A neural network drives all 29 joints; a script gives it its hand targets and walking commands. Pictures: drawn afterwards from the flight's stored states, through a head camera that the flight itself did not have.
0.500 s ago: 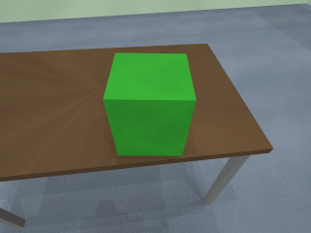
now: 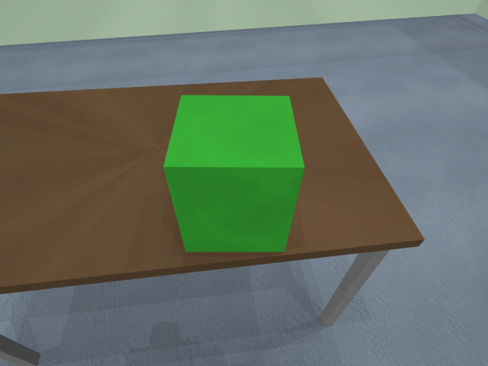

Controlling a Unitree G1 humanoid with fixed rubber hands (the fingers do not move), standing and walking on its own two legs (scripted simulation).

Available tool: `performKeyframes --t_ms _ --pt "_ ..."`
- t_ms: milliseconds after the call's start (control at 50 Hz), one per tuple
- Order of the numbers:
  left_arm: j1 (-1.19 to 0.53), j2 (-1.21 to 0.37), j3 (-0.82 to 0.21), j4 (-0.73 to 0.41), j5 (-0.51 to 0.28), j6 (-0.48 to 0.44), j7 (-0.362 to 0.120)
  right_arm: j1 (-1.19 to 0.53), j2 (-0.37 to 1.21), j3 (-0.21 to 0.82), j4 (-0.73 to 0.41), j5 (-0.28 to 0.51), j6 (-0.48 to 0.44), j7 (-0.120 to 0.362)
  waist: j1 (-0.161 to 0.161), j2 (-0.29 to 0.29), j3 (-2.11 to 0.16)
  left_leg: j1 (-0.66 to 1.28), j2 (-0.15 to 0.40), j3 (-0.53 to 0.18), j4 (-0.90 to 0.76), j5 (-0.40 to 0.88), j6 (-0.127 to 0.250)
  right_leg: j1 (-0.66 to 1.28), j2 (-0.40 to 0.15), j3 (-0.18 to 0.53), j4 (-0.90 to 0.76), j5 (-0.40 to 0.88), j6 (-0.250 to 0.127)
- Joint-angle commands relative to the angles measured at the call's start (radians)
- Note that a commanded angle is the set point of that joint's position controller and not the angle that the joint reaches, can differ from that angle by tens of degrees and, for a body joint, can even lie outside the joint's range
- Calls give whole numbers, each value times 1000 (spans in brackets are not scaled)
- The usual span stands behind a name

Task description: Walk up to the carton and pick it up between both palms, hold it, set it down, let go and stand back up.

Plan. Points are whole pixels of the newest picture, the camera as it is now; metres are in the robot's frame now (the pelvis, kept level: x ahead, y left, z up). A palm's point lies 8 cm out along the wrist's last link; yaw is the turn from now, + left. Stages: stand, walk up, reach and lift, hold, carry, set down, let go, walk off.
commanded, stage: stand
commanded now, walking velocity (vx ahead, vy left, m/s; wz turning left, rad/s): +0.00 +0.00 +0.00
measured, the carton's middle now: (235, 177) +0.47 +0.02 +0.05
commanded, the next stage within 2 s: walk up in 0.70 s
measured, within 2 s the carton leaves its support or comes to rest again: neither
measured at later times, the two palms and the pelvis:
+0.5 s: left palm out of the picture -0.02 +0.19 -0.15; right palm out of the picture -0.02 -0.20 -0.15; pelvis +0.00 +0.00 +0.00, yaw +0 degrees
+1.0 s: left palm out of the picture -0.03 +0.21 -0.15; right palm out of the picture -0.03 -0.21 -0.15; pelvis -0.02 -0.01 -0.01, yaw +0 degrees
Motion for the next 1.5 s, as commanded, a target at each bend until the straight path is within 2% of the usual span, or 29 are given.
performKeyframes --t_ms 0,320,860,880,900,920,960,1000,1020,1040,1060,1080,1100,1120,1140,1160,1180,1200,1220,1260,1280,1300,1320,1340,1360,1400,1420,1440,1480 --pt "56 79 14 -3 -1 -18 8 48 -82 -17 -3 0 -19 -7 4 18 26 -6 62 -76 -125 157 34 -1 -63 78 -109 166 -40" --pt "76 43 -2 100 -1 -12 18 72 -43 -4 91 2 -11 -16 1 -5 64 15 64 -68 -147 176 23 17 -67 70 -135 188 -33" --pt "94 27 -16 121 -2 -9 17 94 -32 8 126 2 -7 -17 -2 5 91 10 65 -67 -168 150 16 19 -66 79 -166 144 -33" --pt "10 172 31 66 -19 2 34 8 -164 -32 42 -7 -2 -36 -14 -2 212 -71 141 -46 1 570 5 -67 -103 45 20 545 -17" --pt "65 145 21 56 -7 -2 35 67 -145 -29 62 3 -4 -36 -5 19 31 -3 131 -48 12 572 27 -2 -115 39 44 536 -31" --pt "74 127 22 46 -4 -1 35 76 -135 -27 59 8 2 -37 -6 33 -21 6 129 -39 40 580 35 -4 -116 34 67 546 -40" --pt "67 120 30 17 6 10 36 72 -118 -28 33 5 22 -41 -3 11 -80 -19 111 -28 88 428 37 -21 -145 67 70 458 -72" --pt "52 133 33 -1 15 23 35 56 -78 -23 13 3 41 -39 3 -71 -75 -42 45 1 163 183 13 -101 -204 160 -46 292 -127" --pt "32 142 35 -11 17 30 34 58 -46 -15 4 -1 49 -35 -1 -139 -51 -42 5 17 213 21 0 -166 -244 225 -135 165 -158" --pt "5 140 34 -19 20 35 32 87 -19 -7 5 -6 55 -28 -7 -188 -39 -9 -12 21 276 -105 -1 -247 -274 284 -227 -51 -185" --pt "-30 132 32 -26 22 38 28 127 -6 -1 14 -11 58 -19 -24 -193 -14 33 -16 24 297 -153 5 -329 -276 306 -300 -277 -192" --pt "-73 129 32 -30 24 40 25 175 13 7 26 -15 54 -11 -57 -199 21 72 -9 28 226 -142 16 -380 -250 284 -326 -386 -168" --pt "-103 120 32 -32 20 41 22 217 17 13 40 -15 44 -6 -79 -175 60 106 6 17 104 -87 23 -397 -195 222 -292 -374 -125" --pt "-87 99 26 -28 10 41 18 218 -17 11 44 -15 31 -4 -67 -61 96 89 33 -44 -37 -66 28 -384 -123 153 -211 -294 -79" --pt "-50 66 16 -22 -1 43 15 181 -59 6 32 -17 17 -5 -41 126 123 -34 140 -226 -208 -212 53 -299 -27 38 -51 -169 -42" --pt "-5 50 15 -13 -2 51 14 116 -106 4 7 -13 7 -10 -11 253 139 -207 251 -387 -360 -272 98 -156 30 -19 111 -96 -25" --pt "41 79 23 0 0 57 11 34 -146 1 -24 -14 -2 -17 18 256 146 -266 315 -424 -384 -116 136 -95 23 -4 253 -120 -12" --pt "77 59 12 14 6 58 3 -1 -137 8 -32 -14 -10 -18 41 200 100 -257 288 -362 -388 -91 150 -40 10 10 278 -130 -24" --pt "70 67 15 11 8 55 1 -33 -166 -2 -46 -18 -15 -23 49 168 99 -230 268 -303 -346 62 145 -57 7 -2 307 -127 -22" --pt "42 83 22 -1 1 42 7 -28 -202 -21 -51 -28 -17 -29 25 160 58 -96 255 -225 -228 470 153 -119 2 -23 328 -169 -4" --pt "68 38 5 15 0 35 3 37 -126 3 -14 -19 -18 -23 15 147 -36 -38 203 -197 -252 306 152 -59 -1 -8 232 -159 -20" --pt "80 15 -2 24 -2 29 1 49 -97 10 2 -17 -13 -19 12 171 -38 -30 170 -187 -270 94 140 -28 10 -26 140 -131 -21" --pt "89 14 -3 29 -1 20 2 40 -92 6 11 -12 -4 -18 18 182 -7 -39 145 -181 -265 -6 126 13 16 -38 8 -60 -20" --pt "105 25 -3 41 -3 12 5 39 -89 2 21 -7 3 -17 21 172 23 -48 130 -177 -254 -28 111 56 22 -38 -133 17 -21" --pt "115 48 -2 51 -3 4 10 63 -80 1 32 0 5 -15 7 142 40 -65 118 -175 -239 12 90 109 -8 9 -191 74 -26" --pt "134 76 -8 58 1 -10 15 126 -40 7 46 10 -2 -6 -34 0 18 -89 75 -113 -166 81 56 166 -143 148 -201 199 -43" --pt "76 82 -14 53 -4 -14 11 104 -11 15 54 13 -5 -2 -36 -117 68 -25 45 -68 -181 145 38 23 -148 163 -231 129 -62" --pt "57 49 -18 51 -6 -20 7 89 -36 8 58 9 -5 -2 -33 -117 78 40 49 -68 -165 179 36 -33 -125 157 -269 60 -54" --pt "69 43 -25 64 -4 -29 8 68 -63 2 66 5 -8 3 -31 -95 68 74 60 -76 -154 213 38 -28 -98 122 -274 85 -46"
